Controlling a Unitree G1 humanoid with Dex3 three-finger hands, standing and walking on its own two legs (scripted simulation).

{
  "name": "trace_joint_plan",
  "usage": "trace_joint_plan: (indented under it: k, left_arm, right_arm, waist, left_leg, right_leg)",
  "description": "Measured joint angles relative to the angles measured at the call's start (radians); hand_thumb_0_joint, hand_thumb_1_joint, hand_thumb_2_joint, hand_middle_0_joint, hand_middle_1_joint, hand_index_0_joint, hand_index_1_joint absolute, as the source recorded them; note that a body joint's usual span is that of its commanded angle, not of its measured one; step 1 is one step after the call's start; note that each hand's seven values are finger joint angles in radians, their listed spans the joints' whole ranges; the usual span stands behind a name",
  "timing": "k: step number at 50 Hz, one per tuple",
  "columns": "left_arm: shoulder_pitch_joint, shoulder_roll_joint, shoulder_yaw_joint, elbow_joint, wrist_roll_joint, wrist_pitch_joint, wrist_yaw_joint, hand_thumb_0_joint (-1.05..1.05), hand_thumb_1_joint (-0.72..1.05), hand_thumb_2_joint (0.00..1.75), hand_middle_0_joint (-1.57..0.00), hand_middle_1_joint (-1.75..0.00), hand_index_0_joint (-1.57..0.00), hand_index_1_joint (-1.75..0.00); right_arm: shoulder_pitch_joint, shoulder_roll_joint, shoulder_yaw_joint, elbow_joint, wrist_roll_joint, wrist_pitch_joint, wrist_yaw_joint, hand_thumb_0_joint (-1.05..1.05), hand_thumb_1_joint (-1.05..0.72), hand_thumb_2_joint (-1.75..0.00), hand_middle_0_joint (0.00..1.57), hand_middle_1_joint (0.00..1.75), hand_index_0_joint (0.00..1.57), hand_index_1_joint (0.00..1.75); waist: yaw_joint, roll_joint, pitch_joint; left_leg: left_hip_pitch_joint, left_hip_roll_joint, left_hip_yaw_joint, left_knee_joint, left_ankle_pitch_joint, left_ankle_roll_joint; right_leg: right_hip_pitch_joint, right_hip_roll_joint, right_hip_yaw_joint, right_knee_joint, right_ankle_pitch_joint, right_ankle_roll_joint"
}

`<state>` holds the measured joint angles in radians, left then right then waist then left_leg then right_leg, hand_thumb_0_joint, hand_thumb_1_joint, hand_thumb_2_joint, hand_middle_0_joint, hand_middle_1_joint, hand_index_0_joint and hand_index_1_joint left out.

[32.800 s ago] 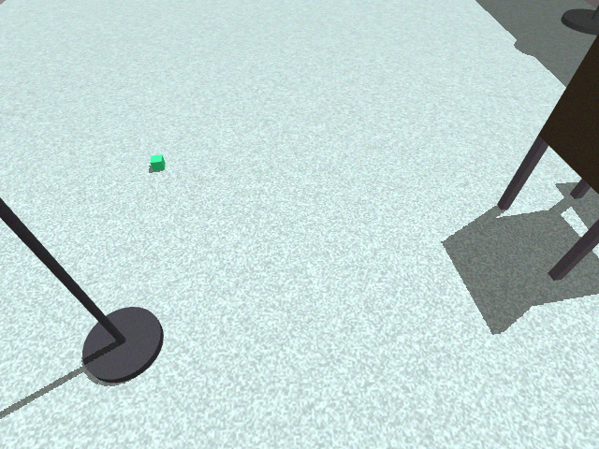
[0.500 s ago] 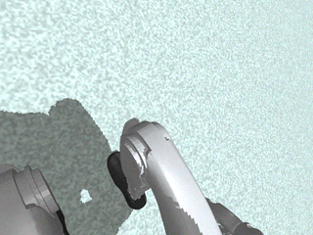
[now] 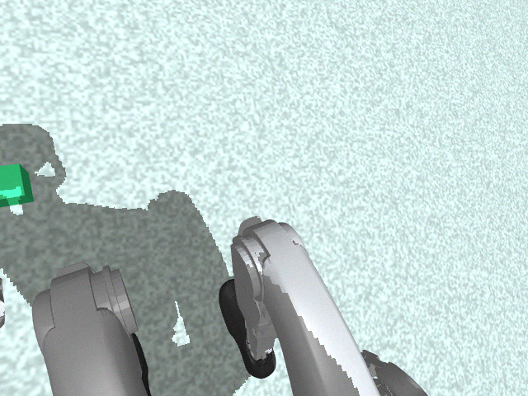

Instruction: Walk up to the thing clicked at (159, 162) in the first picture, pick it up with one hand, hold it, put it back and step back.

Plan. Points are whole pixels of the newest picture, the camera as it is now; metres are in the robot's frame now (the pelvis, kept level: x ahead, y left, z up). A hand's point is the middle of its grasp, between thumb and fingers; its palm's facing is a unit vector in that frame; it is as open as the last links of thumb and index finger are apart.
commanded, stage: withdraw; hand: left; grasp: from above
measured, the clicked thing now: (7, 186) +0.46 +0.30 -0.30
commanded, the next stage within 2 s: home in 0.52 s
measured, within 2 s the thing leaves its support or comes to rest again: neither
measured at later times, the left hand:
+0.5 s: hand out of the picture +0.42 +0.29 -0.15, palm faces -0.49 -0.08 -0.87, open 12.3 cm
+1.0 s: hand out of the picture +0.45 +0.33 -0.09, palm faces -0.33 -0.33 -0.89, open 10.3 cm
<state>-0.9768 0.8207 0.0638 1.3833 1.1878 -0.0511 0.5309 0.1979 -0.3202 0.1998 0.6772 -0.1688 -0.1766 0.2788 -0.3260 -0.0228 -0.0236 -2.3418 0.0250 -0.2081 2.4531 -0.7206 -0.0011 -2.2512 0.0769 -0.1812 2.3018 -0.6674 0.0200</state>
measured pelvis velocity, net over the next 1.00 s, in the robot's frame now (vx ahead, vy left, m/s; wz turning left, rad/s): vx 0.01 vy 0.00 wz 0.10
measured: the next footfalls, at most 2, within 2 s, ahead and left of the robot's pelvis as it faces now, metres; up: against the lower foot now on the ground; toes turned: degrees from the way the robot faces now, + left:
none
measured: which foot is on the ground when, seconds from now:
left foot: down 0.00-1.00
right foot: down 0.00-1.00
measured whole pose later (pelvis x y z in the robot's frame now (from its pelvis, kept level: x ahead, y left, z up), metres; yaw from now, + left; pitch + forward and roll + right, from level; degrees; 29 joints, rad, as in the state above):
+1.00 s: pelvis +0.01 +0.00 +0.05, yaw +6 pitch +38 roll -9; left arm -0.83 0.65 0.08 1.07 0.90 0.00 0.18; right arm 0.24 -0.27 0.06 0.66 -0.08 -0.01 0.17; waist -0.21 0.07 -0.12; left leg -2.22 0.00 -0.11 2.27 -0.72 0.01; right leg -2.15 0.04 -0.10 2.19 -0.71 0.02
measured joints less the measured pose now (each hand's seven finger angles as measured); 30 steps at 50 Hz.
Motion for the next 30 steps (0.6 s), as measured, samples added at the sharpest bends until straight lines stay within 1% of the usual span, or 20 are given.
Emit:
trace_joint_plan:
  k: [2, 4, 6, 8, 11, 12, 14, 16, 19, 21, 24, 28, 30]
  left_arm:
    - [0.001, -0.030, -0.029, -0.013, -0.029, 0.038, -0.053, 0.00, -0.22, 0.75, -0.33, -0.71, -0.33, -0.71]
    - [0.001, -0.055, -0.058, -0.035, -0.062, 0.068, -0.120, 0.00, -0.22, 0.75, -0.34, -0.70, -0.33, -0.70]
    - [-0.004, -0.079, -0.091, -0.053, -0.088, 0.084, -0.193, 0.00, -0.22, 0.75, -0.34, -0.70, -0.34, -0.70]
    - [-0.011, -0.102, -0.120, -0.066, -0.108, 0.084, -0.264, 0.00, -0.21, 0.75, -0.34, -0.70, -0.34, -0.70]
    - [-0.014, -0.133, -0.151, -0.092, -0.124, 0.062, -0.354, 0.00, -0.21, 0.76, -0.35, -0.70, -0.34, -0.70]
    - [-0.015, -0.143, -0.157, -0.098, -0.124, 0.050, -0.373, 0.00, -0.21, 0.76, -0.35, -0.69, -0.34, -0.70]
    - [-0.016, -0.158, -0.162, -0.100, -0.116, 0.020, -0.394, 0.00, -0.20, 0.76, -0.36, -0.69, -0.35, -0.70]
    - [-0.015, -0.166, -0.157, -0.093, -0.099, -0.015, -0.393, 0.00, -0.19, 0.75, -0.37, -0.69, -0.36, -0.70]
    - [-0.007, -0.161, -0.136, -0.071, -0.054, -0.073, -0.362, 0.00, -0.19, 0.75, -0.37, -0.68, -0.36, -0.69]
    - [-0.008, -0.151, -0.123, -0.040, -0.017, -0.106, -0.323, 0.00, -0.19, 0.75, -0.37, -0.68, -0.36, -0.69]
    - [-0.024, -0.123, -0.104, 0.034, 0.033, -0.141, -0.249, 0.00, -0.19, 0.75, -0.36, -0.69, -0.36, -0.70]
    - [-0.066, -0.076, -0.072, 0.139, 0.076, -0.156, -0.151, 0.00, -0.20, 0.76, -0.34, -0.71, -0.34, -0.71]
    - [-0.089, -0.048, -0.056, 0.168, 0.093, -0.153, -0.120, 0.00, -0.21, 0.76, -0.34, -0.72, -0.33, -0.72]
  right_arm:
    - [-0.012, 0.005, -0.025, 0.008, 0.020, 0.023, -0.001, 0.00, -0.91, -0.90, 0.20, 0.30, 0.20, 0.30]
    - [-0.023, 0.010, -0.050, 0.004, 0.039, 0.047, -0.009, 0.00, -0.91, -0.90, 0.20, 0.30, 0.20, 0.30]
    - [-0.033, 0.012, -0.070, -0.004, 0.054, 0.072, -0.022, 0.00, -0.91, -0.90, 0.20, 0.30, 0.20, 0.30]
    - [-0.040, 0.009, -0.082, -0.015, 0.067, 0.096, -0.039, 0.00, -0.91, -0.90, 0.20, 0.30, 0.20, 0.30]
    - [-0.043, 0.003, -0.093, -0.035, 0.079, 0.128, -0.071, 0.00, -0.91, -0.90, 0.20, 0.30, 0.20, 0.30]
    - [-0.042, 0.000, -0.095, -0.041, 0.082, 0.136, -0.083, 0.00, -0.91, -0.90, 0.20, 0.30, 0.20, 0.30]
    - [-0.039, -0.005, -0.095, -0.049, 0.084, 0.151, -0.105, 0.00, -0.91, -0.90, 0.20, 0.30, 0.20, 0.30]
    - [-0.035, -0.010, -0.091, -0.052, 0.083, 0.161, -0.125, 0.00, -0.91, -0.90, 0.20, 0.30, 0.20, 0.30]
    - [-0.031, -0.017, -0.087, -0.046, 0.076, 0.168, -0.149, 0.00, -0.90, -0.90, 0.20, 0.30, 0.20, 0.30]
    - [-0.029, -0.019, -0.086, -0.036, 0.069, 0.170, -0.160, 0.00, -0.90, -0.90, 0.20, 0.30, 0.20, 0.30]
    - [-0.031, -0.018, -0.080, -0.016, 0.058, 0.166, -0.170, 0.00, -0.90, -0.90, 0.20, 0.30, 0.20, 0.30]
    - [-0.031, -0.005, -0.067, 0.005, 0.038, 0.142, -0.174, 0.00, -0.90, -0.90, 0.20, 0.30, 0.20, 0.30]
    - [-0.031, 0.007, -0.058, 0.012, 0.028, 0.128, -0.174, 0.00, -0.90, -0.89, 0.20, 0.30, 0.20, 0.30]
  waist:
    - [0.017, 0.025, -0.032]
    - [0.034, 0.046, -0.052]
    - [0.052, 0.062, -0.060]
    - [0.067, 0.074, -0.061]
    - [0.085, 0.078, -0.052]
    - [0.089, 0.075, -0.048]
    - [0.094, 0.064, -0.039]
    - [0.093, 0.050, -0.033]
    - [0.083, 0.030, -0.028]
    - [0.073, 0.017, -0.025]
    - [0.053, 0.000, -0.014]
    - [0.027, -0.015, 0.009]
    - [0.015, -0.021, 0.025]
  left_leg:
    - [0.014, 0.002, 0.019, -0.023, 0.001, 0.005]
    - [0.035, 0.003, 0.038, -0.050, 0.007, 0.009]
    - [0.060, 0.001, 0.055, -0.081, 0.016, 0.012]
    - [0.084, -0.003, 0.069, -0.112, 0.028, 0.013]
    - [0.116, -0.010, 0.083, -0.155, 0.050, 0.011]
    - [0.124, -0.013, 0.086, -0.167, 0.058, 0.009]
    - [0.135, -0.016, 0.090, -0.185, 0.071, 0.005]
    - [0.136, -0.018, 0.088, -0.192, 0.082, 0.001]
    - [0.121, -0.022, 0.082, -0.184, 0.093, -0.005]
    - [0.103, -0.025, 0.079, -0.168, 0.097, -0.008]
    - [0.073, -0.026, 0.078, -0.135, 0.099, -0.009]
    - [0.028, -0.028, 0.077, -0.087, 0.099, -0.004]
    - [0.010, -0.027, 0.077, -0.068, 0.096, 0.000]
  right_leg:
    - [0.010, -0.002, 0.016, -0.012, -0.004, 0.001]
    - [0.026, -0.005, 0.032, -0.029, -0.004, 0.001]
    - [0.048, -0.009, 0.047, -0.048, -0.002, 0.000]
    - [0.071, -0.015, 0.058, -0.069, 0.002, -0.002]
    - [0.099, -0.024, 0.070, -0.098, 0.012, -0.007]
    - [0.106, -0.027, 0.073, -0.106, 0.017, -0.008]
    - [0.114, -0.031, 0.076, -0.116, 0.026, -0.012]
    - [0.114, -0.033, 0.075, -0.120, 0.035, -0.017]
    - [0.097, -0.036, 0.069, -0.109, 0.045, -0.022]
    - [0.081, -0.038, 0.066, -0.093, 0.048, -0.024]
    - [0.051, -0.038, 0.065, -0.059, 0.050, -0.022]
    - [0.011, -0.038, 0.064, -0.017, 0.049, -0.015]
    - [-0.003, -0.036, 0.064, -0.001, 0.046, -0.010]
